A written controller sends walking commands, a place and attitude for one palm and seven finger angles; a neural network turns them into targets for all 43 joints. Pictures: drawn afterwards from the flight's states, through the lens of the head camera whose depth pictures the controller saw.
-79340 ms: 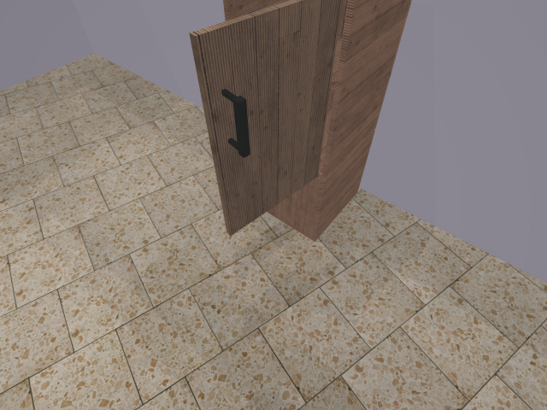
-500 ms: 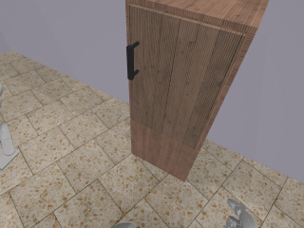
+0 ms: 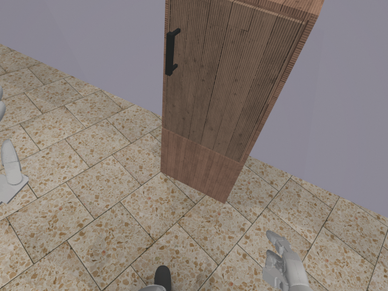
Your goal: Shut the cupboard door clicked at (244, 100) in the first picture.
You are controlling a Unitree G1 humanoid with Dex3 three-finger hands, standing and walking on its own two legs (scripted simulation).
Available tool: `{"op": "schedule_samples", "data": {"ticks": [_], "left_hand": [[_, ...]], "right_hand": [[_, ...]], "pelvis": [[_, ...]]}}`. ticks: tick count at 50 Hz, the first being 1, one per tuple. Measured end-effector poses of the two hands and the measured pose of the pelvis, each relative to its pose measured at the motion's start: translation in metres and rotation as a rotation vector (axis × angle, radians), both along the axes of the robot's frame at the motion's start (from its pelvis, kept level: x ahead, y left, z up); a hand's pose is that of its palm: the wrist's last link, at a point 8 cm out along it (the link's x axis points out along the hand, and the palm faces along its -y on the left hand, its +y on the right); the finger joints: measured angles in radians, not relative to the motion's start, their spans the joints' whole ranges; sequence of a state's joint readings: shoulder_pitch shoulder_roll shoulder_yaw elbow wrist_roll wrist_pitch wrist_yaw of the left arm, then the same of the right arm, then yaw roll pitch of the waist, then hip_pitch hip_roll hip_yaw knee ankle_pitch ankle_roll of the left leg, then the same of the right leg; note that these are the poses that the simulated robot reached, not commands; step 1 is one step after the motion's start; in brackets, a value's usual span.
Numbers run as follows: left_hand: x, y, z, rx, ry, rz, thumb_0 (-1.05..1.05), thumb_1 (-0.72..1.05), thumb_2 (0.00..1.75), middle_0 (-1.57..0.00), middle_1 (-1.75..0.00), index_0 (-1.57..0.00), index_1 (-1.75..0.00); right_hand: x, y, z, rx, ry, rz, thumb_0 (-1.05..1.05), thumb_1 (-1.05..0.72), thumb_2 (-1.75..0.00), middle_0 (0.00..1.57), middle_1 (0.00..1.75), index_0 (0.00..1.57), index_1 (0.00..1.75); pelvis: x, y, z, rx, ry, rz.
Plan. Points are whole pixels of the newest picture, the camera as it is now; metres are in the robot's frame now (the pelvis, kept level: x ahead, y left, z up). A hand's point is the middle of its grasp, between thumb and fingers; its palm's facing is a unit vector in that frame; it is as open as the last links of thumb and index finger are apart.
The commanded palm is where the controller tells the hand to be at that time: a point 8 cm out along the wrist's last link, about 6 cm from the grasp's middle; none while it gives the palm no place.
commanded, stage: stop stepping back and stand still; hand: left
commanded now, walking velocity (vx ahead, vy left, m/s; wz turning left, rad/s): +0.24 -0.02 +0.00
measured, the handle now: (173, 52) +0.79 +0.15 +0.07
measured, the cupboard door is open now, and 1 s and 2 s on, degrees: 0 0 0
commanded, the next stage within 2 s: let the arm hang, fingers relaxed in 1.92 s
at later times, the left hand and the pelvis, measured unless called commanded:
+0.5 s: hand out of the picture +0.08 +0.29 +0.19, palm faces +0.43 -0.79 -0.43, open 7.4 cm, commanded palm +0.05 +0.33 +0.19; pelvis -0.10 +0.04 +0.01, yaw -3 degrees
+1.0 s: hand out of the picture +0.11 +0.29 +0.18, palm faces +0.45 -0.74 -0.49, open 7.4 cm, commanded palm +0.06 +0.33 +0.19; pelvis -0.09 +0.03 +0.01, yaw -2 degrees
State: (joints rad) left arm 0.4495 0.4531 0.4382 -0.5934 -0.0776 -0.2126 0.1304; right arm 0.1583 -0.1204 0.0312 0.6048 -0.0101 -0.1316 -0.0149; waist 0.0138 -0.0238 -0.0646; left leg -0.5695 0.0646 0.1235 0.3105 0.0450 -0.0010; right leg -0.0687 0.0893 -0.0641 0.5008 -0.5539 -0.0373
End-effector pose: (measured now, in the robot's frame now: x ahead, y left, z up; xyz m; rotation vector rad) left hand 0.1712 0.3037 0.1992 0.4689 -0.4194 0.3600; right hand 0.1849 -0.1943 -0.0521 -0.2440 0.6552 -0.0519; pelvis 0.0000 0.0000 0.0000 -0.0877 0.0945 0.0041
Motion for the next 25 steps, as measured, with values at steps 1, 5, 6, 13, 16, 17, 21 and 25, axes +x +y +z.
{"op": "schedule_samples", "data": {"ticks": [1, 5, 6, 13, 16, 17, 21, 25], "left_hand": [[-0.006, -0.005, -0.002, 0.026, 0.014, -0.019, 0.01, 0.90, 0.90, -0.21, -0.30, -0.21, -0.30], [-0.035, -0.015, 0.001, 0.103, 0.054, -0.090, 0.01, 0.89, 0.89, -0.21, -0.30, -0.21, -0.30], [-0.042, -0.013, 0.004, 0.115, 0.047, -0.092, 0.01, 0.89, 0.89, -0.21, -0.30, -0.21, -0.30], [-0.057, 0.023, 0.003, 0.018, -0.065, 0.038, 0.01, 0.89, 0.89, -0.22, -0.30, -0.22, -0.30], [-0.066, 0.028, -0.004, -0.024, 0.020, 0.069, 0.01, 0.89, 0.89, -0.21, -0.30, -0.21, -0.30], [-0.076, 0.026, -0.006, -0.014, 0.044, 0.063, 0.01, 0.89, 0.89, -0.21, -0.30, -0.21, -0.30], [-0.119, 0.016, -0.005, 0.027, 0.093, 0.010, 0.01, 0.89, 0.89, -0.21, -0.30, -0.21, -0.30], [-0.134, 0.028, 0.006, 0.063, 0.055, 0.032, 0.01, 0.89, 0.89, -0.22, -0.30, -0.22, -0.30]], "right_hand": [[-0.008, -0.002, -0.003, 0.007, -0.010, -0.002, 0.01, -0.90, -0.90, 0.20, 0.30, 0.21, 0.30], [-0.053, -0.015, -0.019, -0.008, 0.039, -0.061, 0.01, -0.90, -0.90, 0.20, 0.30, 0.21, 0.30], [-0.067, -0.019, -0.022, -0.012, 0.060, -0.090, 0.01, -0.90, -0.90, 0.20, 0.30, 0.21, 0.30], [-0.140, -0.044, -0.040, -0.079, 0.112, -0.236, 0.01, -0.91, -0.90, 0.20, 0.30, 0.21, 0.30], [-0.164, -0.042, -0.040, -0.053, 0.104, -0.233, 0.01, -0.91, -0.90, 0.20, 0.30, 0.20, 0.30], [-0.172, -0.041, -0.040, -0.040, 0.111, -0.231, 0.01, -0.91, -0.90, 0.20, 0.30, 0.20, 0.30], [-0.198, -0.033, -0.027, -0.031, 0.179, -0.242, 0.01, -0.91, -0.90, 0.20, 0.30, 0.20, 0.30], [-0.206, -0.023, -0.017, -0.082, 0.192, -0.212, 0.01, -0.91, -0.90, 0.20, 0.30, 0.20, 0.30]], "pelvis": [[-0.010, -0.001, -0.005, 0.027, 0.002, -0.017], [-0.033, 0.003, -0.013, 0.023, -0.060, -0.048], [-0.032, 0.005, -0.013, 0.027, -0.072, -0.056], [-0.057, 0.018, -0.022, 0.045, -0.148, -0.035], [-0.084, 0.020, -0.017, 0.039, -0.158, 0.022], [-0.090, 0.021, -0.016, 0.045, -0.155, 0.032], [-0.098, 0.025, 0.000, 0.092, -0.112, -0.046], [-0.103, 0.036, 0.008, 0.097, -0.071, -0.051]]}}
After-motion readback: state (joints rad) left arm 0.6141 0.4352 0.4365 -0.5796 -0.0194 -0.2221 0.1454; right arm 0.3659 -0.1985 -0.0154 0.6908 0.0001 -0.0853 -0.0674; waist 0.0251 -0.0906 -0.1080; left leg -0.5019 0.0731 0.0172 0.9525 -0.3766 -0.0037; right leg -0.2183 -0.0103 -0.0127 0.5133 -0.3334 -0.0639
